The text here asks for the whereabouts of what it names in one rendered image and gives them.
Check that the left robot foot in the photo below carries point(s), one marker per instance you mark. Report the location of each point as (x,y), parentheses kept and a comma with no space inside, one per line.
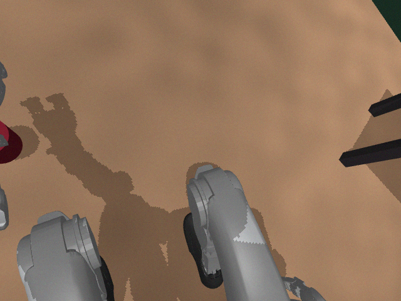
(107,280)

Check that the mug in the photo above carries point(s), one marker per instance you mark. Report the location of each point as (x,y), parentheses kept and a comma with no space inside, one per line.
(10,152)

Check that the right robot hand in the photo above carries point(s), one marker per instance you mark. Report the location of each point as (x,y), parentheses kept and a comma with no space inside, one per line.
(299,289)

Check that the right robot foot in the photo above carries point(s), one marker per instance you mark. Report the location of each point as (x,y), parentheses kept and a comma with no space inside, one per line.
(212,280)

